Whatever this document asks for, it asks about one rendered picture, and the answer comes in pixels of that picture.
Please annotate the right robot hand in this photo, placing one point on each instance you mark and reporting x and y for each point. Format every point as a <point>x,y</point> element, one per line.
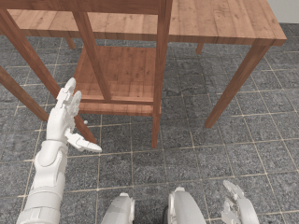
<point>243,210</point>

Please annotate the robot right thigh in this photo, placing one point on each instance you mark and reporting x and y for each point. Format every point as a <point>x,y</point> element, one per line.
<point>182,205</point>

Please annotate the left robot hand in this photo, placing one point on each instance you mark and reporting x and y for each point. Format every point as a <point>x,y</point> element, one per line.
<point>62,116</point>

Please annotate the chair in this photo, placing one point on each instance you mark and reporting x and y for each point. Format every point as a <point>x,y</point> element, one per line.
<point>124,81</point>

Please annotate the robot left thigh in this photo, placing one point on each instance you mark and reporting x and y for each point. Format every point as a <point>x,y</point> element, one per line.
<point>121,211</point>

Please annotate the robot thigh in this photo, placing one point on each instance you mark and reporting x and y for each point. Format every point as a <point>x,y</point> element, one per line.
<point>121,211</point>
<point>182,205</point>

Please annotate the table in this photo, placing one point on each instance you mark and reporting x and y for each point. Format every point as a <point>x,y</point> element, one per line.
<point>231,22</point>

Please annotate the left robot forearm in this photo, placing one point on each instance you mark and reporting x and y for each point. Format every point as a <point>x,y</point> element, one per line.
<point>45,195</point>

